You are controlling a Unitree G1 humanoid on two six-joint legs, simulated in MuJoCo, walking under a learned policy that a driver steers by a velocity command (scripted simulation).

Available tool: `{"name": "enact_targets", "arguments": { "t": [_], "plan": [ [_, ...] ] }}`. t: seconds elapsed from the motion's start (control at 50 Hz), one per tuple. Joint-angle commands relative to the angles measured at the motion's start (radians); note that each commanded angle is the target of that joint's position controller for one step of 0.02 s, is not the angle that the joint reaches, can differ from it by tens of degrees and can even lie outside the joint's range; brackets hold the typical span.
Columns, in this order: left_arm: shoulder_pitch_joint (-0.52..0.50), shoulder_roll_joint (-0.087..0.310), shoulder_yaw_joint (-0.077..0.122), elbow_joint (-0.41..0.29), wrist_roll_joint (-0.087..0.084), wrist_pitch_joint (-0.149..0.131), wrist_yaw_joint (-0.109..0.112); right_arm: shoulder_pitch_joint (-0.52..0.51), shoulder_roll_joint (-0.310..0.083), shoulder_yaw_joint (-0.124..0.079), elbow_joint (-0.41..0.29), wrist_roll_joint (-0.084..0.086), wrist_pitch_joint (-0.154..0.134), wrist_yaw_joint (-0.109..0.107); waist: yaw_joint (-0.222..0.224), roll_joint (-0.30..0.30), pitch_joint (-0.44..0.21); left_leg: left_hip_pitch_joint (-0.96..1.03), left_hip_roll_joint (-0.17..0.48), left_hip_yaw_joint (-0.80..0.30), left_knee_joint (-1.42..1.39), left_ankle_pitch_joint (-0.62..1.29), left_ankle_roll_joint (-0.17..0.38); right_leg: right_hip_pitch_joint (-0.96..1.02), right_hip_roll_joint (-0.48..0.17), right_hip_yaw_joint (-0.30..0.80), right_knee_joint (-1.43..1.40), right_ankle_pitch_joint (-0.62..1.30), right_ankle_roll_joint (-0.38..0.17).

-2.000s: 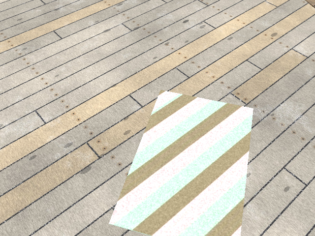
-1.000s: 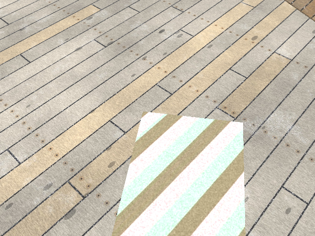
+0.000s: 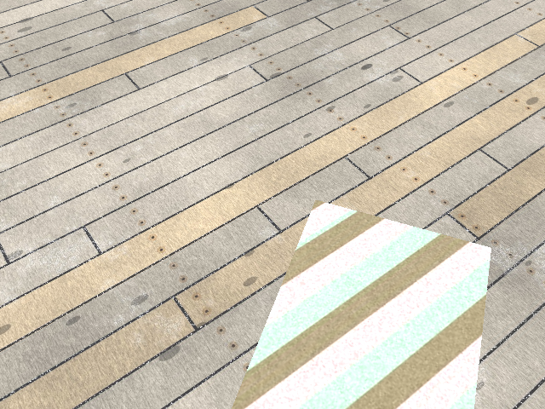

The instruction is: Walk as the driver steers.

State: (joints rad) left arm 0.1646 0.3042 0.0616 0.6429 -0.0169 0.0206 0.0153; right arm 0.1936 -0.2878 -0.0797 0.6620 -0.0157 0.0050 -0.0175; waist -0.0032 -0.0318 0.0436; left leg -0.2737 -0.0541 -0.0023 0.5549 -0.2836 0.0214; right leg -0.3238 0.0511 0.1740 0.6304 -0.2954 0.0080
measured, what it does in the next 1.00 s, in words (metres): walks ahead: right foot, then left foot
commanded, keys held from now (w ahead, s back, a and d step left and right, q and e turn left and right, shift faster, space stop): e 0.26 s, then w+e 0.18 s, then w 0.10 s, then w+q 0.46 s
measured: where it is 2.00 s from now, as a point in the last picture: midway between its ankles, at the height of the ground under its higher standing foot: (300, 293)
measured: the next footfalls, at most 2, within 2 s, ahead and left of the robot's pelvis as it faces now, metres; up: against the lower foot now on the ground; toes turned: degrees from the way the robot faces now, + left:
right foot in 0.26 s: +0.03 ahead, -0.15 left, +0.00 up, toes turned -10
left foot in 0.82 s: +0.30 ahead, +0.01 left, +0.00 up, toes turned -14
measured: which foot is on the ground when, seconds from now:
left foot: down 0.00-0.26, up 0.28-0.80, down 0.82-1.00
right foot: up 0.00-0.24, down 0.26-0.84, up 0.86-1.00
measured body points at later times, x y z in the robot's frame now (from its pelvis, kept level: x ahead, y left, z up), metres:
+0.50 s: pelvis +0.02 -0.07 +0.02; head +0.04 -0.11 +0.47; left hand +0.19 +0.17 -0.06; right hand +0.11 -0.39 -0.08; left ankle +0.10 +0.09 -0.66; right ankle -0.01 -0.14 -0.73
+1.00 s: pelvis +0.25 -0.06 +0.01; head +0.28 -0.05 +0.46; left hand +0.41 +0.20 -0.09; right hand +0.31 -0.35 -0.08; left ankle +0.26 +0.02 -0.73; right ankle +0.19 -0.20 -0.65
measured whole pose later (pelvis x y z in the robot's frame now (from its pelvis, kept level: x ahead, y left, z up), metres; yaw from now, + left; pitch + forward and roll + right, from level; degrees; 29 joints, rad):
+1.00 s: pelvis +0.25 -0.06 +0.01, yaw -9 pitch +2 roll +0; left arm 0.27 0.32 0.04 0.67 0.01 -0.10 -0.01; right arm 0.28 -0.29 -0.05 0.71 0.01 -0.06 0.03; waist -0.01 -0.03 0.02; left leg -0.22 -0.09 -0.05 0.39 -0.20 0.07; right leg -0.49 -0.03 0.05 1.07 -0.31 0.02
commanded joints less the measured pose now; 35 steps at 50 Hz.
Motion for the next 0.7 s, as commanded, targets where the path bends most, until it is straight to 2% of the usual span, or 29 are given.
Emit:
{"name": "enact_targets", "arguments": {
  "t": [0.02,0.04,0.06,0.08,0.12,0.16,0.2,0.24,0.26,0.28,0.3,0.32,0.34,0.36,0.38,0.4,0.42,0.44,0.46,0.5,0.54,0.6,0.7],
  "plan": [
    [-0.005,0.108,0.037,-0.098,0.002,-0.004,-0.005,0.002,-0.148,-0.042,-0.073,-0.002,-0.015,-0.007,0.001,0.252,-0.102,0.176,0.394,-0.394,-0.197,0.348,0.239,-0.201,-0.004,-0.077,0.246,-0.197,0.004],
    [-0.020,0.140,0.050,-0.103,0.002,-0.002,-0.010,0.013,-0.140,-0.037,-0.083,-0.004,-0.020,-0.014,-0.021,0.215,-0.099,0.174,0.467,-0.436,-0.206,0.469,0.299,-0.254,-0.034,-0.082,0.448,-0.336,0.023],
    [-0.015,0.147,0.059,-0.099,-0.005,0.004,-0.014,-0.001,-0.138,-0.033,-0.086,0.000,-0.023,-0.019,-0.009,0.135,-0.094,0.165,0.466,-0.394,-0.196,0.509,0.297,-0.275,-0.056,-0.071,0.546,-0.338,0.034],
    [-0.005,0.122,0.053,-0.094,-0.010,0.012,-0.017,-0.036,-0.146,-0.035,-0.084,0.010,-0.022,-0.021,0.010,0.100,-0.076,0.156,0.419,-0.307,-0.192,0.475,0.251,-0.280,-0.085,-0.074,0.504,-0.291,0.040],
    [-0.037,0.076,0.032,-0.104,-0.008,0.019,-0.022,-0.056,-0.176,-0.044,-0.076,0.013,-0.013,-0.022,-0.008,0.128,-0.065,0.144,0.348,-0.181,-0.192,0.484,0.210,-0.243,-0.102,-0.133,0.393,-0.198,0.051],
    [-0.039,0.066,0.024,-0.115,-0.010,0.019,-0.035,-0.067,-0.183,-0.048,-0.073,0.013,0.005,-0.020,-0.017,0.174,-0.096,0.119,0.311,-0.085,-0.176,0.509,0.188,-0.129,-0.092,-0.187,0.258,-0.159,0.048],
    [-0.021,0.089,0.033,-0.119,-0.014,0.021,-0.043,-0.050,-0.191,-0.051,-0.063,0.026,0.011,-0.015,-0.020,0.194,-0.127,0.142,0.323,-0.058,-0.143,0.486,0.175,-0.061,-0.072,-0.223,0.123,-0.098,0.036],
    [0.050,0.100,0.046,-0.098,-0.006,0.026,-0.040,-0.050,-0.181,-0.047,-0.053,0.047,0.009,-0.011,0.019,0.166,-0.144,0.101,0.310,-0.010,-0.056,0.374,0.121,0.077,-0.024,-0.269,-0.089,0.066,-0.003],
    [0.081,0.132,0.060,-0.095,0.000,0.026,-0.029,0.006,-0.147,-0.039,-0.030,0.043,0.003,-0.005,0.022,0.086,-0.138,0.009,0.266,0.052,0.058,0.231,0.053,0.189,-0.030,-0.203,-0.190,0.185,-0.038],
    [0.121,0.244,0.086,-0.115,-0.002,0.022,-0.011,0.017,-0.081,-0.020,-0.052,-0.007,0.001,-0.001,0.006,-0.196,-0.132,-0.274,0.149,0.151,0.359,-0.230,-0.055,0.352,-0.272,0.168,-0.256,0.410,-0.142],
    [0.152,0.294,0.088,-0.129,0.032,-0.003,-0.020,-0.089,-0.097,-0.017,-0.109,-0.009,-0.010,-0.007,0.063,-0.256,-0.171,-0.449,0.037,-0.002,0.572,-0.415,-0.077,0.316,-0.440,0.464,-0.316,0.280,-0.359],
    [0.168,0.239,0.075,-0.117,0.032,-0.027,-0.028,-0.123,-0.135,-0.029,-0.113,0.018,-0.020,-0.004,0.084,-0.147,-0.159,-0.500,0.070,-0.077,0.637,-0.354,-0.065,0.320,-0.409,0.458,-0.367,-0.011,-0.366],
    [0.151,0.193,0.059,-0.101,0.018,-0.041,-0.027,-0.128,-0.156,-0.037,-0.107,0.030,-0.028,0.003,0.061,-0.112,-0.097,-0.527,0.097,-0.088,0.605,-0.245,-0.040,0.290,-0.358,0.403,-0.392,-0.249,-0.306],
    [0.121,0.175,0.052,-0.102,0.007,-0.044,-0.020,-0.124,-0.160,-0.043,-0.086,0.025,-0.035,0.001,0.044,-0.074,-0.060,-0.527,0.114,-0.084,0.563,-0.163,-0.034,0.265,-0.321,0.366,-0.404,-0.321,-0.260],
    [0.100,0.164,0.044,-0.104,0.004,-0.044,-0.012,-0.124,-0.160,-0.044,-0.081,0.016,-0.040,0.002,0.035,-0.086,-0.036,-0.510,0.118,-0.085,0.515,-0.094,-0.040,0.240,-0.294,0.335,-0.418,-0.304,-0.243],
    [0.099,0.159,0.038,-0.107,0.010,-0.044,-0.005,-0.122,-0.145,-0.041,-0.075,0.013,-0.049,0.008,0.027,-0.095,-0.036,-0.469,0.108,-0.076,0.493,-0.032,-0.045,0.215,-0.265,0.306,-0.434,-0.273,-0.233],
    [0.126,0.145,0.033,-0.103,0.011,-0.048,-0.001,-0.123,-0.132,-0.038,-0.064,0.008,-0.062,0.015,0.035,-0.075,-0.044,-0.440,0.100,-0.067,0.462,0.006,-0.047,0.226,-0.241,0.259,-0.433,-0.178,-0.223],
    [0.122,0.161,0.037,-0.097,0.018,-0.052,0.003,-0.117,-0.115,-0.034,-0.058,0.013,-0.069,0.016,0.024,-0.091,-0.058,-0.433,0.084,-0.061,0.408,0.062,-0.053,0.227,-0.239,0.265,-0.440,-0.167,-0.228],
    [0.125,0.156,0.037,-0.094,0.018,-0.059,0.005,-0.117,-0.116,-0.032,-0.046,0.017,-0.074,0.017,0.028,-0.093,-0.057,-0.412,0.085,-0.061,0.351,0.092,-0.059,0.226,-0.232,0.245,-0.446,-0.131,-0.226],
    [0.146,0.141,0.031,-0.074,0.011,-0.067,0.006,-0.132,-0.095,-0.022,-0.033,0.017,-0.079,0.021,0.040,-0.097,-0.052,-0.367,0.076,-0.051,0.234,0.134,-0.070,0.226,-0.214,0.192,-0.445,-0.069,-0.213],
    [0.170,0.154,0.035,-0.053,0.006,-0.071,0.005,-0.164,-0.082,-0.013,-0.034,0.018,-0.087,0.028,0.060,-0.104,-0.036,-0.332,0.074,-0.048,0.134,0.169,-0.078,0.219,-0.216,0.177,-0.444,-0.041,-0.211],
    [0.197,0.171,0.037,-0.026,0.005,-0.076,-0.001,-0.204,-0.084,-0.002,-0.039,0.032,-0.095,0.039,0.091,-0.101,-0.013,-0.319,0.089,-0.039,0.052,0.192,-0.070,0.229,-0.246,0.168,-0.445,-0.039,-0.219],
    [0.238,0.177,0.036,0.018,0.006,-0.078,-0.013,-0.250,-0.094,0.012,-0.068,0.045,-0.106,0.056,0.120,-0.078,0.035,-0.335,0.098,-0.021,0.000,0.134,-0.012,0.285,-0.294,0.147,-0.444,0.009,-0.229]
  ]
}}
